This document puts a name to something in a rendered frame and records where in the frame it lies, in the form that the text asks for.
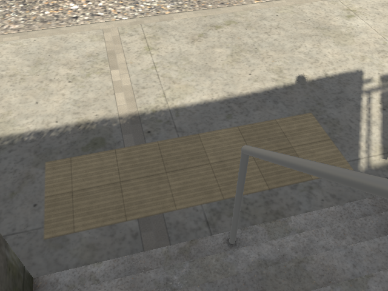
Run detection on stairs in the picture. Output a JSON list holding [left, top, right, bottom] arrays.
[[33, 196, 388, 291]]

